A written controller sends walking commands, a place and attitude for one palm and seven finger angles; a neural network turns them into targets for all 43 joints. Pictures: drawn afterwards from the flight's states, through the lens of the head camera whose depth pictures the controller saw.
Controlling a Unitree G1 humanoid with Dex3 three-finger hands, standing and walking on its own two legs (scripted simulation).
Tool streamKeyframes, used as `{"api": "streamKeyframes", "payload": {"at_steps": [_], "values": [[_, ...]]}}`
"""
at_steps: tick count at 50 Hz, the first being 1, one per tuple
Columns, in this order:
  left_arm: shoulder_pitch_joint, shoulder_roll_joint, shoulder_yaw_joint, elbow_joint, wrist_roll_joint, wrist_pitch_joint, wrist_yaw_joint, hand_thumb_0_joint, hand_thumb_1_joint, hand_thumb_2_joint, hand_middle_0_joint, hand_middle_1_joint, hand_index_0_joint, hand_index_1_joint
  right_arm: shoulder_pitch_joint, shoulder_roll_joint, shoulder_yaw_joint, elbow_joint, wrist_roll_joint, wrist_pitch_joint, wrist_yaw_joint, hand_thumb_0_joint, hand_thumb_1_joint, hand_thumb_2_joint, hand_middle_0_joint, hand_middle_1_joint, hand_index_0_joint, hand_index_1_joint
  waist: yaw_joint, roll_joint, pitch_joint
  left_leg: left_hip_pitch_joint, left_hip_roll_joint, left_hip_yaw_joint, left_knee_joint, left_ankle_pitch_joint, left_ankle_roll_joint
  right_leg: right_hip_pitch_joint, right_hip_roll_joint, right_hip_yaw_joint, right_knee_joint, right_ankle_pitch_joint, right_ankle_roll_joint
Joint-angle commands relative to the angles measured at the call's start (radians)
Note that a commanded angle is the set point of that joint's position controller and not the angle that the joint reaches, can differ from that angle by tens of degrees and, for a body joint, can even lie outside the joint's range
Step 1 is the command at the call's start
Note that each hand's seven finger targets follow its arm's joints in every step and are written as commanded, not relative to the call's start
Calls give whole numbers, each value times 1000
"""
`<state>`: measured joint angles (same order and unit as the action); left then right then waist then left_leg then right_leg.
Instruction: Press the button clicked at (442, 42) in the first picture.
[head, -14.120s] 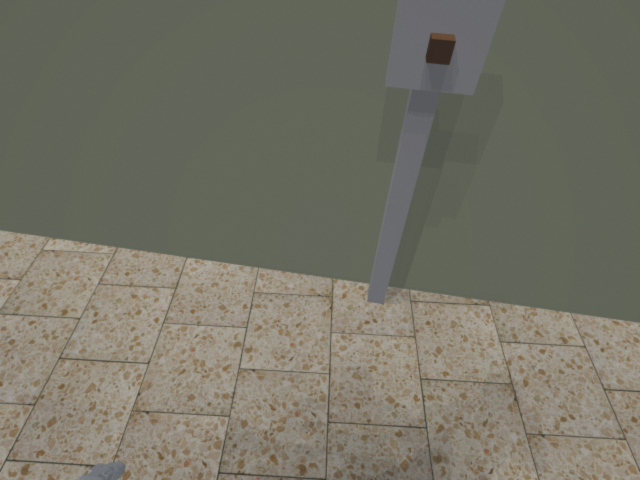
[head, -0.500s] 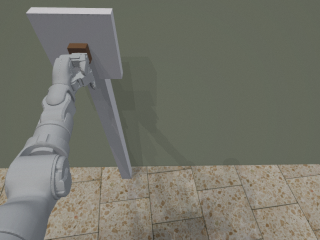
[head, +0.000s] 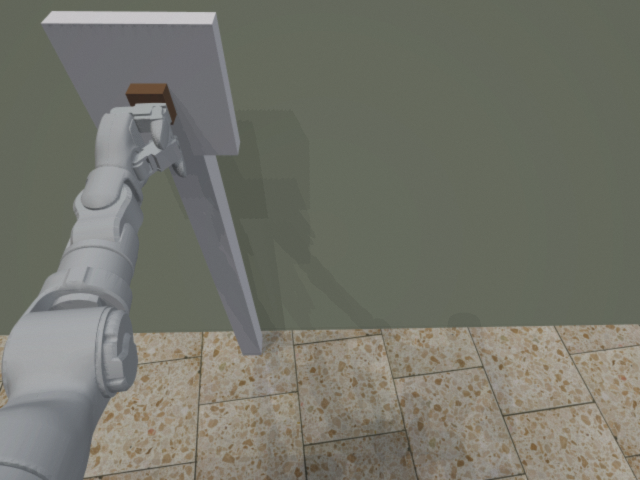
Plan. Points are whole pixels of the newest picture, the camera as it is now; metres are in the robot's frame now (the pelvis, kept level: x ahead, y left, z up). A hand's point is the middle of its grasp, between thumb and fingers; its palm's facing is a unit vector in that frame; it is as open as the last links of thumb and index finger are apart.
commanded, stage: pull the fist back off the button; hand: left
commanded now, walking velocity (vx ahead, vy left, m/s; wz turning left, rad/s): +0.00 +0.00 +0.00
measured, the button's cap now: (153, 101) +0.53 +0.20 +0.19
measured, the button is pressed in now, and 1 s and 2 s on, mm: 7 0 0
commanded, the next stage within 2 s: draw the hand back to the body in 0.82 s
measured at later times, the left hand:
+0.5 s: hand (175, 170) +0.44 +0.16 +0.15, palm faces +0.00 -1.00 +0.00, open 3.2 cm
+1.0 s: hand (168, 193) +0.40 +0.16 +0.16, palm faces +0.01 -1.00 +0.00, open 3.1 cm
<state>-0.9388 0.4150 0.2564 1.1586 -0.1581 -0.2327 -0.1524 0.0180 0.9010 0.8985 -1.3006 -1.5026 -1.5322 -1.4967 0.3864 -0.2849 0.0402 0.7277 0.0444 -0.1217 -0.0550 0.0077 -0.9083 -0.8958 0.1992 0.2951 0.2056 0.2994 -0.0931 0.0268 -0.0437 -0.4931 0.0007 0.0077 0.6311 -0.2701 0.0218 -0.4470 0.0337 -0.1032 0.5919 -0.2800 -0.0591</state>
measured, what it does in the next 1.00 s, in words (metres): stands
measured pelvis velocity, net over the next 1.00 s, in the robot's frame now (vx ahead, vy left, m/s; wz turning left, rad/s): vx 0.02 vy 0.00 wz -0.01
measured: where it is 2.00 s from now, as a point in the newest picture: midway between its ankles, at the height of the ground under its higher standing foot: outside the picture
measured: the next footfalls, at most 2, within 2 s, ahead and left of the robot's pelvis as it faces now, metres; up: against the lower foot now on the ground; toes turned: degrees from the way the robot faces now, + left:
none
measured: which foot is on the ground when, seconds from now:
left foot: down 0.00-1.00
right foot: down 0.00-1.00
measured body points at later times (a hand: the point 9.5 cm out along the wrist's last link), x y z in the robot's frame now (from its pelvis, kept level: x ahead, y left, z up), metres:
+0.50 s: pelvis +0.03 +0.00 +0.01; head +0.04 -0.01 +0.46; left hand +0.44 +0.22 +0.16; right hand +0.14 -0.25 -0.10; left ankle +0.03 +0.11 -0.72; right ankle +0.01 -0.08 -0.72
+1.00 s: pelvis +0.02 +0.00 +0.01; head +0.01 -0.01 +0.46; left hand +0.39 +0.21 +0.17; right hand +0.20 -0.23 -0.08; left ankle +0.03 +0.11 -0.72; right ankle +0.01 -0.08 -0.72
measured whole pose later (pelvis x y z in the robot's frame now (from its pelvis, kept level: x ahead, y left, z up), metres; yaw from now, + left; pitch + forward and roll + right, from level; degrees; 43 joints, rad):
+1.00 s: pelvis +0.02 +0.00 +0.01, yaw -1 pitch +0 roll +0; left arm -0.40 0.25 0.18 0.36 -0.21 0.11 -0.12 0.02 0.90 0.90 -1.30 -1.50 -1.30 -1.50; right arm 0.19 -0.24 0.07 0.60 0.06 -0.02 -0.08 0.01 -0.91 -0.90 0.20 0.30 0.21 0.30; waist 0.00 0.04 -0.05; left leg -0.26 -0.01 0.02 0.53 -0.27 0.02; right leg -0.23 0.03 -0.08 0.51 -0.29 -0.06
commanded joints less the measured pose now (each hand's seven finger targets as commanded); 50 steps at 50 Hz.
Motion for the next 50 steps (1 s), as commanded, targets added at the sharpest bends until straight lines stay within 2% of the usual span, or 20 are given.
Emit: {"api": "streamKeyframes", "payload": {"at_steps": [1, 3, 4, 5, 9, 12, 20, 23, 29, 32, 34, 36, 39, 41, 42, 45, 47, 48, 49, 50], "values": [[-532, 192, 45, -270, -11, -44, -16, 0, 900, 900, -1300, -1500, -1300, -1500, 52, -153, -55, -109, 7, -30, -8, 0, -900, -900, 200, 300, 200, 300, -37, 12, -343, 222, -8, -47, -71, 56, 30, 73, -13, 118, -104, 122, 39], [-516, 142, 7, -309, -14, -42, -27, 0, 900, 900, -1300, -1500, -1300, -1500, 36, -143, -52, -125, 10, -25, -5, 0, -900, -900, 200, 300, 200, 300, -35, 5, -333, 228, -11, -45, -76, 63, 31, 82, -12, 112, -102, 137, 39], [-484, 159, 26, -313, -16, -42, -26, 0, 900, 900, -1300, -1500, -1300, -1500, 34, -145, -54, -130, 11, -20, -6, 0, -900, -900, 200, 300, 200, 300, -27, -23, -329, 222, -9, -45, -72, 78, 33, 95, -11, 110, -100, 150, 38], [-462, 139, 10, -321, -16, -35, -29, 0, 900, 900, -1300, -1500, -1300, -1500, 22, -140, -54, -136, 14, -17, -6, 0, -900, -900, 200, 300, 200, 300, -25, 26, -325, 237, -10, -36, -71, 91, 32, 86, -13, 114, -98, 169, 38], [-374, 155, 37, -410, -20, -16, -25, 0, 900, 900, -1300, -1500, -1300, -1500, 2, -136, -56, -162, 15, -4, -4, 0, -900, -900, 200, 300, 200, 300, 8, 9, -343, 254, -11, -37, -74, 136, 33, 128, -11, 106, -91, 213, 33], [-286, 101, 8, -470, -34, 15, -26, 0, 900, 900, -1300, -1500, -1300, -1500, -31, -129, -54, -185, 23, 2, -4, 0, -900, -900, 200, 300, 200, 300, 16, -11, -305, 264, -9, -28, -81, 158, 34, 131, -11, 101, -97, 249, 35], [-79, 139, 71, -710, -45, 81, -8, 0, 900, 900, -1300, -1500, -1300, -1500, -102, -114, -50, -239, 21, 19, -8, 0, -900, -900, 200, 300, 200, 300, 78, -14, -337, 292, -9, -14, -92, 261, 34, 241, -20, 104, -84, 374, 33], [2, 63, 18, -847, -49, 106, -8, 0, 900, 900, -1300, -1500, -1300, -1500, -139, -99, -51, -258, 24, 18, -4, 0, -900, -900, 200, 300, 200, 300, 85, 27, -340, 347, -6, -13, -95, 330, 30, 243, -21, 95, -82, 420, 31], [156, 28, 5, -993, -64, 208, 8, 0, 900, 900, -1300, -1500, -1300, -1500, -193, -98, -50, -272, 26, 25, -6, 0, -900, -900, 200, 300, 200, 300, 92, -55, -279, 352, -3, -16, -109, 345, 29, 252, -21, 82, -96, 432, 36], [168, -27, -43, -1072, -60, 248, 20, 0, 900, 900, -1300, -1500, -1300, -1500, -226, -85, -44, -278, 27, 29, -11, 0, -900, -900, 200, 300, 200, 300, 86, -7, -254, 376, -6, -21, -117, 325, 24, 229, -22, 78, -108, 398, 34], [166, -23, -47, -1093, -59, 262, 28, 0, 900, 900, -1300, -1500, -1300, -1500, -235, -87, -40, -274, 24, 33, -18, 0, -900, -900, 200, 300, 200, 300, 76, -44, -241, 374, -7, -24, -117, 295, 27, 228, -21, 78, -118, 370, 35], [162, -7, -36, -1103, -59, 274, 34, 0, 900, 900, -1300, -1500, -1300, -1500, -249, -84, -35, -272, 23, 36, -25, 0, -900, -900, 200, 300, 200, 300, 80, -31, -240, 371, -11, -31, -127, 265, 24, 232, -23, 81, -126, 340, 33], [70, -31, -75, -1088, -55, 280, 42, 0, 900, 900, -1300, -1500, -1300, -1500, -259, -80, -26, -258, 22, 44, -39, 0, -900, -900, 200, 300, 200, 300, 53, -22, -205, 377, -14, -36, -128, 221, 25, 200, -24, 83, -145, 280, 34], [64, -6, -51, -1078, -52, 276, 48, 0, 900, 900, -1300, -1500, -1300, -1500, -261, -78, -26, -253, 20, 44, -41, 0, -900, -900, 200, 300, 200, 300, 65, 15, -239, 394, -16, -42, -130, 226, 21, 209, -26, 84, -142, 277, 28], [82, -37, -72, -1058, -54, 277, 44, 0, 900, 900, -1300, -1500, -1300, -1500, -264, -75, -21, -255, 17, 43, -40, 0, -900, -900, 200, 300, 200, 300, 68, 20, -245, 395, -17, -44, -133, 234, 19, 214, -26, 81, -138, 282, 26], [116, -5, -38, -999, -62, 275, 37, 0, 900, 900, -1300, -1500, -1300, -1500, -260, -80, -21, -254, 18, 46, -38, 0, -900, -900, 200, 300, 200, 300, 77, -39, -247, 363, -18, -40, -132, 236, 22, 245, -29, 85, -140, 308, 29], [195, 40, 18, -997, -63, 275, 31, 0, 900, 900, -1300, -1500, -1300, -1500, -266, -79, -23, -266, 16, 49, -33, 0, -900, -900, 200, 300, 200, 300, 108, -34, -269, 353, -20, -34, -139, 252, 20, 285, -32, 87, -134, 337, 28], [235, 17, 4, -1021, -67, 276, 22, 0, 900, 900, -1300, -1500, -1300, -1500, -274, -77, -22, -281, 16, 49, -29, 0, -900, -900, 200, 300, 200, 300, 115, -25, -280, 353, -21, -26, -140, 269, 21, 305, -36, 88, -130, 367, 30], [285, 53, 43, -1027, -71, 274, 20, 0, 900, 900, -1300, -1500, -1300, -1500, -275, -78, -24, -285, 17, 49, -24, 0, -900, -900, 200, 300, 200, 300, 128, -63, -280, 336, -20, -24, -140, 278, 22, 332, -37, 90, -129, 388, 32], [326, 50, 43, -1069, -73, 272, 13, 0, 900, 900, -1300, -1500, -1300, -1500, -287, -76, -23, -298, 18, 49, -20, 0, -900, -900, 200, 300, 200, 300, 137, -38, -279, 332, -18, -18, -148, 285, 22, 343, -40, 92, -125, 406, 32]]}}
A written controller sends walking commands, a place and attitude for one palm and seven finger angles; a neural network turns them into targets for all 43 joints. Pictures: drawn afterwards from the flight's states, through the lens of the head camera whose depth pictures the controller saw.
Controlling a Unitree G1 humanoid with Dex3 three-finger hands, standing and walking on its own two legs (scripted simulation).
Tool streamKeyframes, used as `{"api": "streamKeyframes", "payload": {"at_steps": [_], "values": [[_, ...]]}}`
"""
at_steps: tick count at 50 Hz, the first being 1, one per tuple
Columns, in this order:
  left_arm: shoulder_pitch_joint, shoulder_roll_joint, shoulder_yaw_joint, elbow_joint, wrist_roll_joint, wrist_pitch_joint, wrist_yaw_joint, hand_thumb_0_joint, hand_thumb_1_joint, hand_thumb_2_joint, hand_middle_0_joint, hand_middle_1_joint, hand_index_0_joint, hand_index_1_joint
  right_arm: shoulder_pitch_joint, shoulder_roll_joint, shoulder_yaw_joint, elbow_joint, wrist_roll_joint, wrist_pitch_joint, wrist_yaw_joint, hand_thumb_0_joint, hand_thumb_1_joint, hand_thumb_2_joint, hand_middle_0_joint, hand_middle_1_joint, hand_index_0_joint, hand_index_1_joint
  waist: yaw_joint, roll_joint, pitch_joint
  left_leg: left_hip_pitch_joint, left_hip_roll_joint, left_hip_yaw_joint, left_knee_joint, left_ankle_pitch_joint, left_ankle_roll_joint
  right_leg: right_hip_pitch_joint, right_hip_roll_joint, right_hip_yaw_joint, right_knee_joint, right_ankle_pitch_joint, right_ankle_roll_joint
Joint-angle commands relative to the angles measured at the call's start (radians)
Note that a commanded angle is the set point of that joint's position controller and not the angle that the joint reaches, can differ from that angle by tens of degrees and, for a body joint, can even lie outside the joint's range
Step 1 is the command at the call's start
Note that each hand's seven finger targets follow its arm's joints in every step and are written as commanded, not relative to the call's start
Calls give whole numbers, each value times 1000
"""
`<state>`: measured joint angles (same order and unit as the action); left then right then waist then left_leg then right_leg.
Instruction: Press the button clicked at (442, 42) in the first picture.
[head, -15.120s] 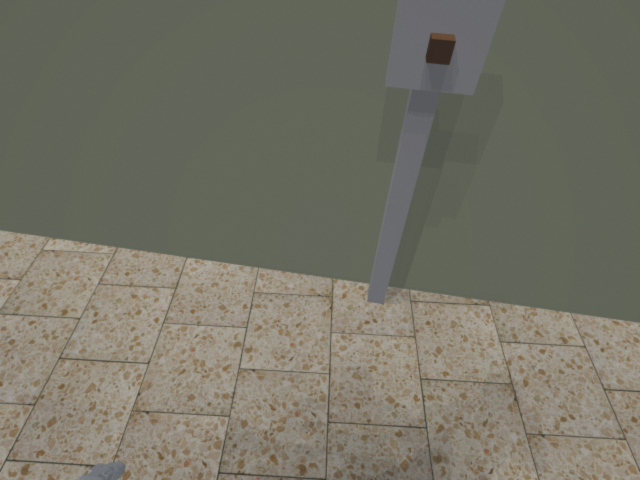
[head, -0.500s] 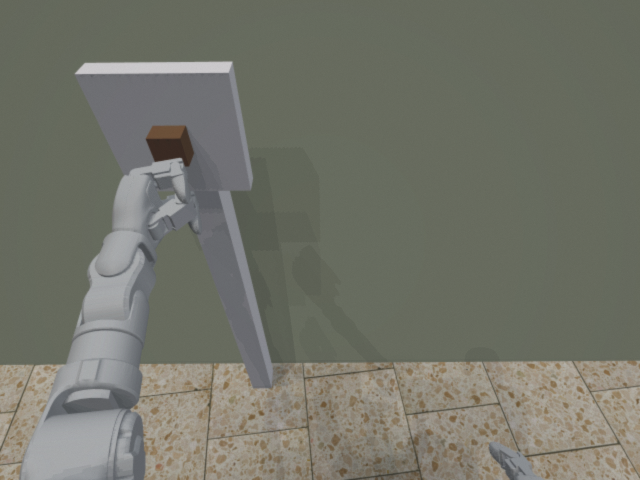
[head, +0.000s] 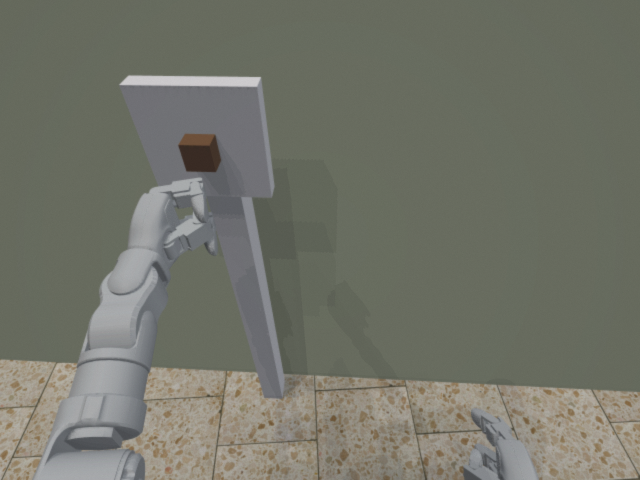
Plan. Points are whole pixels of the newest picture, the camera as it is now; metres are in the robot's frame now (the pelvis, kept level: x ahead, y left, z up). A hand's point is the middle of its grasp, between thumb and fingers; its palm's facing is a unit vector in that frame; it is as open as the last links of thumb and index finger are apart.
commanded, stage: draw the hand back to the body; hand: left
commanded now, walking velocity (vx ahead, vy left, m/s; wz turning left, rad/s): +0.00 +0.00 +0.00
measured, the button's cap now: (201, 151) +0.50 +0.20 +0.18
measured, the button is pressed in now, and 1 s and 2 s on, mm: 0 0 0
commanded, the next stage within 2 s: step back with the hand held close in 1.40 s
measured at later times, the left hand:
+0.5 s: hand (149, 289) +0.27 +0.20 +0.16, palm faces +0.14 -0.98 -0.14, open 3.1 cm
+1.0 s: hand (85, 340) +0.20 +0.23 +0.17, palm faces +0.37 -0.87 -0.34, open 3.1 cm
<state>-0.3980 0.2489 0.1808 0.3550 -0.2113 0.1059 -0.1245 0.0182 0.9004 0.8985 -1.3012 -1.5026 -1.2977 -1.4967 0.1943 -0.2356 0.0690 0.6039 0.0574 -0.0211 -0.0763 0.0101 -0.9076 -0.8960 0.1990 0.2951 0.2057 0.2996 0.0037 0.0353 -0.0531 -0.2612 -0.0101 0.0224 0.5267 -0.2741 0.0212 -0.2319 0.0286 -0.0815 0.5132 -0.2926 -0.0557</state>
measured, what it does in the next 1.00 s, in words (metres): stands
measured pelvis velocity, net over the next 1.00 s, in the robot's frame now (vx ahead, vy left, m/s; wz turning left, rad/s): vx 0.00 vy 0.01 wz -0.01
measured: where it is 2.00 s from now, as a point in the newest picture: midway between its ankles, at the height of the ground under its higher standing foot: outside the picture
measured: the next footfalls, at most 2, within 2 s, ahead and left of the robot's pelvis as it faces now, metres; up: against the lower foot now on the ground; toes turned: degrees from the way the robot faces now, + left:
none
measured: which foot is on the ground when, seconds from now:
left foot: down 0.00-1.00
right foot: down 0.00-1.00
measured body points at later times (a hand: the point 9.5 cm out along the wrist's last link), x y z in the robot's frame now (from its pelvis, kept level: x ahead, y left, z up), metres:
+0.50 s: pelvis -0.01 +0.00 +0.00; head -0.05 -0.02 +0.45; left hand +0.25 +0.25 +0.17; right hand +0.19 -0.22 -0.06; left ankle +0.00 +0.11 -0.73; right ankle -0.01 -0.08 -0.74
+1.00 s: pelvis +0.00 +0.01 +0.01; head -0.02 -0.02 +0.46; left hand +0.18 +0.28 +0.18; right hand +0.19 -0.21 -0.08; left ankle +0.00 +0.11 -0.73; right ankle -0.01 -0.08 -0.73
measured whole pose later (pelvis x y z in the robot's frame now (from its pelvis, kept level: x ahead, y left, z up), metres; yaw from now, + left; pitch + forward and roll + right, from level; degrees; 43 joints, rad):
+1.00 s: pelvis +0.00 +0.01 +0.01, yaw +0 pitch -5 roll +0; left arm 0.44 0.30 0.23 -0.39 -0.07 -0.10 0.10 0.02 0.89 0.90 -1.31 -1.50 -1.30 -1.50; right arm 0.19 -0.23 0.03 0.64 0.00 -0.05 -0.06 0.01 -0.91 -0.90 0.20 0.30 0.21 0.30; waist 0.05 0.07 0.02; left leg -0.08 -0.01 0.03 0.40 -0.23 0.03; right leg -0.05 0.03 -0.07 0.36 -0.23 -0.05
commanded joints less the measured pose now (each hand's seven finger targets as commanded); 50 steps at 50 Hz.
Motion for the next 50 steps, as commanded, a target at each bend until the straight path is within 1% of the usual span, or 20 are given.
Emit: {"api": "streamKeyframes", "payload": {"at_steps": [1, 4, 5, 8, 10, 12, 18, 19, 21, 22, 23, 24, 27, 28, 29, 32, 37, 39, 45, 50], "values": [[-186, 200, 107, -291, -26, -63, -23, 0, 900, 900, -1300, -1500, -1300, -1500, -100, -123, -51, -182, 8, -53, 5, 0, -900, -900, 200, 300, 200, 300, 41, -43, -257, 100, -8, -30, -46, 292, 22, 130, -33, 68, -46, 429, 29], [-148, 209, 116, -368, -38, -50, -35, 0, 900, 900, -1300, -1500, -1300, -1500, -114, -125, -55, -191, 13, -59, 5, 0, -900, -900, 200, 300, 200, 300, 34, -65, -209, 97, -4, -28, -55, 254, 26, 108, -27, 69, -66, 380, 34], [-139, 219, 122, -419, -40, -48, -37, 0, 900, 900, -1300, -1500, -1300, -1500, -123, -125, -56, -197, 13, -64, 3, 0, -900, -900, 200, 300, 200, 300, 37, -24, -216, 107, -4, -25, -59, 248, 25, 106, -29, 73, -69, 371, 34], [-129, 193, 94, -510, -47, -39, -42, 0, 900, 900, -1300, -1500, -1300, -1500, -126, -121, -54, -195, 13, -82, -5, 0, -900, -900, 200, 300, 200, 300, 22, 7, -204, 135, -5, -32, -66, 227, 25, 82, -23, 71, -83, 326, 34], [-102, 218, 119, -503, -57, -26, -44, 0, 900, 900, -1300, -1500, -1300, -1500, -127, -126, -53, -182, 14, -91, -14, 0, -900, -900, 200, 300, 200, 300, 16, -56, -163, 118, -4, -36, -73, 186, 29, 65, -21, 73, -101, 279, 41], [-98, 212, 111, -544, -60, -22, -52, 0, 900, 900, -1300, -1500, -1300, -1500, -136, -123, -52, -178, 14, -102, -21, 0, -900, -900, 200, 300, 200, 300, 14, -4, -169, 131, -9, -35, -74, 163, 28, 58, -23, 78, -111, 241, 41], [33, 189, 101, -593, -75, 3, -73, 0, 900, 900, -1300, -1500, -1300, -1500, -146, -118, -43, -176, 13, -127, -23, 0, -900, -900, 200, 300, 200, 300, 25, 8, -132, 133, -10, -46, -85, 147, 22, 50, -22, 67, -119, 211, 40], [63, 197, 114, -589, -80, 9, -76, 0, 900, 900, -1300, -1500, -1300, -1500, -143, -122, -44, -176, 11, -129, -22, 0, -900, -900, 200, 300, 200, 300, 28, -39, -134, 124, -9, -48, -83, 146, 24, 57, -20, 66, -120, 207, 43], [109, 219, 145, -615, -85, 26, -79, 0, 900, 900, -1300, -1500, -1300, -1500, -154, -119, -42, -183, 10, -129, -22, 0, -900, -900, 200, 300, 200, 300, 37, -36, -129, 117, -9, -42, -86, 141, 24, 67, -25, 72, -125, 205, 46], [105, 287, 128, -750, 37, -79, 52, 0, 900, 900, -1300, -1500, -1300, -1500, -177, -100, -42, -180, -22, -140, -19, 0, -900, -900, 200, 300, 200, 300, 41, 24, -7, 101, -8, -39, -109, 117, 19, 15, -45, 105, -188, 145, 42], [217, 217, 101, -668, 50, -108, 110, 0, 900, 900, -1300, -1500, -1300, -1500, -166, -98, -38, -152, -35, -140, -15, 0, -900, -900, 200, 300, 200, 300, 35, -21, 27, 90, -4, -47, -123, 86, 15, 20, -49, 94, -190, 107, 42], [259, 222, 97, -696, 64, -133, 143, 0, 900, 900, -1300, -1500, -1300, -1500, -165, -103, -45, -147, -37, -134, -10, 0, -900, -900, 200, 300, 200, 300, 41, -61, 7, 99, 1, -45, -132, 85, 17, 44, -46, 98, -208, 92, 44], [286, 204, 73, -756, 96, -185, 191, 0, 900, 900, -1300, -1500, -1300, -1500, -162, -92, -43, -145, -41, -113, -4, 0, -900, -900, 200, 300, 200, 300, 31, 12, -31, 156, 5, -35, -155, 95, 18, 83, -48, 100, -214, 97, 41], [297, 216, 86, -755, 103, -196, 203, 0, 900, 900, -1300, -1500, -1300, -1500, -161, -93, -45, -142, -43, -109, -4, 0, -900, -900, 200, 300, 200, 300, 31, 0, -37, 161, 5, -35, -160, 97, 19, 96, -46, 101, -221, 93, 41], [306, 222, 87, -756, 110, -206, 211, 0, 900, 900, -1300, -1500, -1300, -1500, -167, -95, -50, -134, -44, -106, -6, 0, -900, -900, 200, 300, 200, 300, 28, -10, -21, 169, 8, -31, -163, 91, 20, 88, -44, 105, -244, 72, 42], [333, 206, 74, -811, 127, -235, 230, 0, 900, 900, -1300, -1500, -1300, -1500, -167, -90, -49, -131, -48, -104, -6, 0, -900, -900, 200, 300, 200, 300, 29, 47, -49, 208, 6, -38, -180, 119, 18, 118, -43, 94, -236, 105, 34], [461, 203, 90, -849, 135, -256, 241, 0, 900, 900, -1300, -1500, -1300, -1500, -176, -89, -55, -127, -53, -100, -2, 0, -900, -900, 200, 300, 200, 300, 41, 21, -33, 216, 9, -47, -189, 168, 16, 143, -39, 84, -233, 155, 32], [537, 214, 116, -853, 135, -257, 240, 0, 900, 900, -1300, -1500, -1300, -1500, -176, -92, -61, -127, -58, -96, 0, 0, -900, -900, 200, 300, 200, 300, 49, -19, -33, 212, 11, -43, -184, 196, 18, 153, -36, 82, -234, 180, 35], [689, 211, 145, -937, 137, -268, 238, 0, 900, 900, -1300, -1500, -1300, -1500, -170, -87, -69, -142, -56, -88, 9, 0, -900, -900, 200, 300, 200, 300, 55, 22, -8, 198, 15, -43, -176, 242, 12, 160, -40, 80, -216, 228, 32], [778, 222, 173, -995, 138, -267, 241, 0, 900, 900, -1300, -1500, -1300, -1500, -159, -86, -73, -155, -55, -90, 9, 0, -900, -900, 200, 300, 200, 300, 57, 12, 6, 189, 20, -46, -166, 258, 8, 149, -36, 75, -207, 241, 33]]}}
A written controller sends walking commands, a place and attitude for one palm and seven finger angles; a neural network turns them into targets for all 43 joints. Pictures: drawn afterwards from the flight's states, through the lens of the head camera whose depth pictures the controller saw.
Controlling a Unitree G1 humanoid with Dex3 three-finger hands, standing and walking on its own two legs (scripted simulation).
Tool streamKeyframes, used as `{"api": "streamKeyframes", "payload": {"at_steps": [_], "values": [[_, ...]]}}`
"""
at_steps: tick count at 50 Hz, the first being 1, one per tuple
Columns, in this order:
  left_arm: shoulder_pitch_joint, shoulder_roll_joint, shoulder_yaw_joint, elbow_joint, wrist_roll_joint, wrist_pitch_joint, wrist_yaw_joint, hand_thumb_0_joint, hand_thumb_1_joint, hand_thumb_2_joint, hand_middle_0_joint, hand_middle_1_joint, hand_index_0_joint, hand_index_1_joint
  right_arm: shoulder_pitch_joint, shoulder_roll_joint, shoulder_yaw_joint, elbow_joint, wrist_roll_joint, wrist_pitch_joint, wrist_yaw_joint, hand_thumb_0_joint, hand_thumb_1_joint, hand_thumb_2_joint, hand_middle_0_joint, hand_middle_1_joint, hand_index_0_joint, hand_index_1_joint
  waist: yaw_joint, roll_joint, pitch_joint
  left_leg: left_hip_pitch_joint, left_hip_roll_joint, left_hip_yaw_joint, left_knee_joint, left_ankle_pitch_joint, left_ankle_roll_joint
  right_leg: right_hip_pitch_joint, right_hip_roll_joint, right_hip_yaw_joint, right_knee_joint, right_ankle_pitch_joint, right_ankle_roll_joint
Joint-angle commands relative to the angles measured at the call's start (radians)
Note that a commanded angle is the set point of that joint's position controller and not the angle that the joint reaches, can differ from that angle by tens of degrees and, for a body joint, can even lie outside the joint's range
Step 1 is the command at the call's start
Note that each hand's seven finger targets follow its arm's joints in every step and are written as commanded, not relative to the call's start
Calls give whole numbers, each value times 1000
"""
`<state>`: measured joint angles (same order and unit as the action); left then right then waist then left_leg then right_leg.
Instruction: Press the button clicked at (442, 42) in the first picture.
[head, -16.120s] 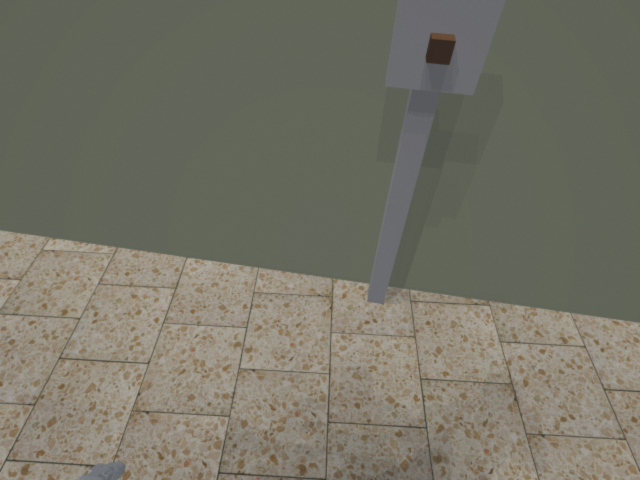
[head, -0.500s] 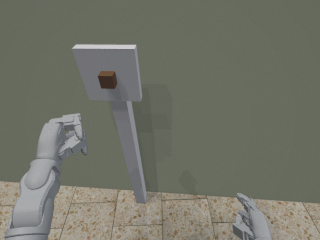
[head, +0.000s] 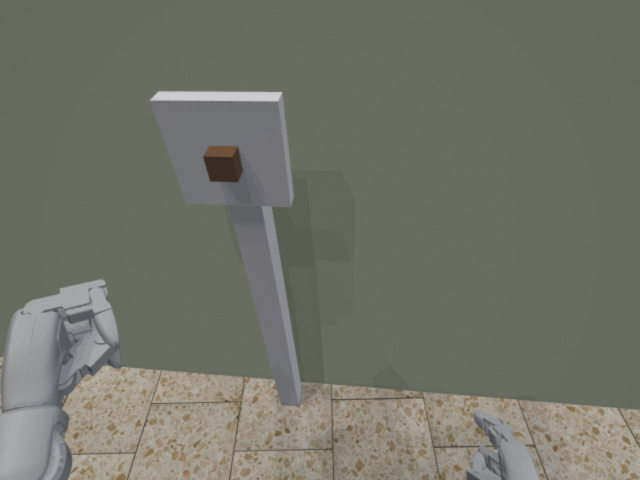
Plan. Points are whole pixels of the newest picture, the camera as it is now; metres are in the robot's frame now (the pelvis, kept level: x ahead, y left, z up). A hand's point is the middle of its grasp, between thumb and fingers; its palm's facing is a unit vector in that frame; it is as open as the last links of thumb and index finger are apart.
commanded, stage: draw the hand back to the body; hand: left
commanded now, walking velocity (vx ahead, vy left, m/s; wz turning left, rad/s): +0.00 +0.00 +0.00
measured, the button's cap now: (224, 162) +0.49 +0.20 +0.17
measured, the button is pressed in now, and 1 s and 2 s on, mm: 0 0 0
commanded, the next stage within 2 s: step back with the hand held close in 0.40 s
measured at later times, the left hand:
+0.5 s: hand (91, 351) +0.18 +0.24 +0.16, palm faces +0.42 -0.83 -0.37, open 3.1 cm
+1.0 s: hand (58, 389) +0.15 +0.26 +0.15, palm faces +0.33 -0.81 -0.48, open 3.1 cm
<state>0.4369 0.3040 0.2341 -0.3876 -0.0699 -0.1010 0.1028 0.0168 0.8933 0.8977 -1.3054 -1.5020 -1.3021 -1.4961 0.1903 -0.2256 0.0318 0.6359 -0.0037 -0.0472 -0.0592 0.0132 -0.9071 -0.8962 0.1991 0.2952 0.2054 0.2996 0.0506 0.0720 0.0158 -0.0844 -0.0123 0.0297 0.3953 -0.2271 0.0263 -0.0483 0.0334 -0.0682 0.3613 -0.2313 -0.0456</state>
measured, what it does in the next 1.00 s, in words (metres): stands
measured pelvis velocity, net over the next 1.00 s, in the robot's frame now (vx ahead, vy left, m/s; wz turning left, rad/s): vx -0.04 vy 0.02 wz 0.00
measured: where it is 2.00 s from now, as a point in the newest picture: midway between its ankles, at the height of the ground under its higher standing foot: outside the picture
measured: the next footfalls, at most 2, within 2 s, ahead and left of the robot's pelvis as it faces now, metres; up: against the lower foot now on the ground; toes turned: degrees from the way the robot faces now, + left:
right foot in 1.96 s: -0.26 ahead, -0.06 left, +0.00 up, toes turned -1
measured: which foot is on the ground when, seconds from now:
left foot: down 0.00-1.00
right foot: down 0.00-1.00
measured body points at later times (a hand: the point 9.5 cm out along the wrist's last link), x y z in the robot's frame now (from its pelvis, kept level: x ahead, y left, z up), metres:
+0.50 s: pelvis +0.01 +0.00 +0.00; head -0.02 -0.02 +0.45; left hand +0.16 +0.28 +0.18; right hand +0.20 -0.21 -0.08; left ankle +0.00 +0.10 -0.74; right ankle -0.01 -0.09 -0.74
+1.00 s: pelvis -0.04 +0.02 -0.01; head -0.02 +0.02 +0.44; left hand +0.13 +0.30 +0.18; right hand +0.14 -0.23 -0.09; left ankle +0.00 +0.10 -0.74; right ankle -0.01 -0.09 -0.74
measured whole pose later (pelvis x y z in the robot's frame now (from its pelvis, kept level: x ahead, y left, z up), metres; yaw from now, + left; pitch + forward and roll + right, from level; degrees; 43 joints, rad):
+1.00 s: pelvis -0.04 +0.02 -0.01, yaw +0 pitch +1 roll -1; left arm 0.64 0.40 0.35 -0.58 -0.05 -0.17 0.13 0.02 0.89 0.90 -1.31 -1.50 -1.30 -1.50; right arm 0.19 -0.23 -0.01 0.53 0.01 0.04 -0.08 0.01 -0.91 -0.90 0.20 0.29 0.20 0.30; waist 0.00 0.02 0.01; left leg -0.33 -0.02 0.03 0.52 -0.21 0.05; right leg -0.28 0.02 -0.07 0.47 -0.21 -0.02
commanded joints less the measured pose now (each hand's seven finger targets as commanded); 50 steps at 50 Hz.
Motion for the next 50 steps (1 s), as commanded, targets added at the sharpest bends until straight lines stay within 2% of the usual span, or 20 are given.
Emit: {"api": "streamKeyframes", "payload": {"at_steps": [1, 4, 6, 7, 8, 10, 13, 15, 20, 24, 26, 27, 28, 29, 31, 32, 35, 39, 44, 50], "values": [[-34, 176, 135, -259, -4, -62, 16, 0, 900, 900, -1300, -1500, -1300, -1500, -150, -97, -39, -188, 6, -66, -9, 0, -900, -900, 200, 300, 200, 300, 13, -21, -73, 16, 23, -53, -31, 212, 3, -34, -41, 62, -53, 181, 23], [20, 184, 155, -272, -5, -60, 17, 0, 900, 900, -1300, -1500, -1300, -1500, -144, -98, -41, -192, 7, -69, -12, 0, -900, -900, 200, 300, 200, 300, 15, -52, -62, 9, 23, -50, -22, 224, 3, -41, -36, 64, -57, 196, 24], [45, 182, 161, -290, -4, -61, 18, 0, 900, 900, -1300, -1500, -1300, -1500, -138, -95, -40, -197, 8, -71, -14, 0, -900, -900, 200, 300, 200, 300, 18, -14, -65, 10, 25, -52, -21, 228, 1, -41, -39, 62, -46, 197, 23], [24, 168, 140, -305, 1, -61, 18, 0, 900, 900, -1300, -1500, -1300, -1500, -138, -96, -39, -194, 8, -74, -13, 0, -900, -900, 200, 300, 200, 300, 11, 12, -57, 14, 23, -49, -17, 232, 1, -51, -40, 64, -46, 201, 23], [9, 168, 137, -308, 1, -61, 21, 0, 900, 900, -1300, -1500, -1300, -1500, -133, -97, -39, -192, 7, -77, -13, 0, -900, -900, 200, 300, 200, 300, 8, 10, -64, 18, 23, -53, -17, 228, 0, -53, -41, 61, -46, 194, 23], [4, 160, 129, -282, 2, -55, 23, 0, 900, 900, -1300, -1500, -1300, -1500, -132, -98, -40, -187, 5, -81, -18, 0, -900, -900, 200, 300, 200, 300, 4, -35, -28, 11, 24, -55, -21, 205, 4, -74, -39, 60, -55, 171, 25], [-9, 168, 135, -284, 3, -53, 28, 0, 900, 900, -1300, -1500, -1300, -1500, -133, -98, -39, -186, 3, -81, -23, 0, -900, -900, 200, 300, 200, 300, 9, -31, -50, 19, 22, -55, -20, 192, 7, -67, -41, 63, -54, 158, 24], [-17, 165, 132, -278, 4, -51, 28, 0, 900, 900, -1300, -1500, -1300, -1500, -136, -95, -37, -185, 4, -80, -24, 0, -900, -900, 200, 300, 200, 300, 8, -26, -30, 12, 23, -57, -24, 175, 4, -73, -41, 65, -63, 135, 23], [2, 174, 145, -305, 2, -52, 30, 0, 900, 900, -1300, -1500, -1300, -1500, -133, -94, -35, -189, 2, -84, -22, 0, -900, -900, 200, 300, 200, 300, 17, 15, -73, 17, 22, -58, -18, 223, -1, -34, -42, 65, -45, 191, 19], [30, 173, 154, -274, -2, -43, 25, 0, 900, 900, -1300, -1500, -1300, -1500, -137, -93, -36, -189, 1, -78, -19, 0, -900, -900, 200, 300, 200, 300, 20, -47, -49, 4, 26, -58, -18, 233, -1, -42, -37, 63, -51, 205, 22], [-11, 171, 144, -275, -2, -45, 26, 0, 900, 900, -1300, -1500, -1300, -1500, -136, -92, -35, -187, 2, -73, -21, 0, -900, -900, 200, 300, 200, 300, 12, -47, -44, 4, 25, -55, -20, 214, 1, -48, -40, 65, -52, 188, 23], [-104, 318, 294, -372, -4, -88, 28, 0, 900, 900, -1300, -1500, -1300, -1500, -117, -124, -49, -227, 8, -50, -13, 0, -900, -900, 200, 300, 200, 300, -20, -49, 12, -83, 50, -92, 16, 166, 26, -131, -99, 159, -99, 206, 29], [15, 230, 230, -277, -4, -91, 18, 0, 900, 900, -1300, -1500, -1300, -1500, -114, -109, -49, -206, 5, -36, -12, 0, -900, -900, 200, 300, 200, 300, -26, -82, -3, -74, 49, -101, 40, 159, 25, -140, -129, 161, -100, 206, 20], [32, 225, 221, -297, 1, -98, 13, 0, 900, 900, -1300, -1500, -1300, -1500, -119, -114, -53, -218, 4, -27, -9, 0, -900, -900, 200, 300, 200, 300, -25, -63, -12, -71, 46, -96, 51, 177, 24, -153, -135, 167, -96, 242, 20], [120, 175, 175, -270, 4, -100, 10, 0, 900, 900, -1300, -1500, -1300, -1500, -104, -118, -56, -220, 5, -7, -4, 0, -900, -900, 200, 300, 200, 300, -34, -34, -71, -71, 60, -95, 52, 234, 21, -135, -140, 136, -58, 252, 26], [130, 177, 172, -289, 6, -103, 11, 0, 900, 900, -1300, -1500, -1300, -1500, -104, -121, -61, -225, 7, 0, -4, 0, -900, -900, 200, 300, 200, 300, -36, -17, -90, -69, 67, -94, 50, 264, 21, -136, -135, 127, -42, 263, 30], [176, 213, 213, -318, 2, -105, 21, 0, 900, 900, -1300, -1500, -1300, -1500, -101, -120, -71, -241, 13, 23, -10, 0, -900, -900, 200, 300, 200, 300, -36, -58, -156, -80, 82, -102, 54, 360, 18, -98, -124, 100, 12, 339, 39], [193, 252, 250, -361, -1, -110, 35, 0, 900, 900, -1300, -1500, -1300, -1500, -102, -120, -81, -257, 19, 38, -20, 0, -900, -900, 200, 300, 200, 300, -38, -57, -191, -109, 87, -100, 71, 377, 17, -98, -127, 106, 51, 377, 41], [206, 251, 246, -392, 4, -117, 45, 0, 900, 900, -1300, -1500, -1300, -1500, -90, -126, -86, -265, 21, 36, -25, 0, -900, -900, 200, 300, 200, 300, -42, -20, -185, -165, 103, -123, 56, 321, 22, -114, -115, 110, 80, 297, 42], [203, 242, 240, -390, 17, -134, 56, 0, 900, 900, -1300, -1500, -1300, -1500, -78, -128, -85, -265, 19, 19, -25, 0, -900, -900, 200, 300, 200, 300, -49, -31, -121, -309, 111, -157, 21, 36, 35, -145, -115, 142, 60, 58, 32]]}}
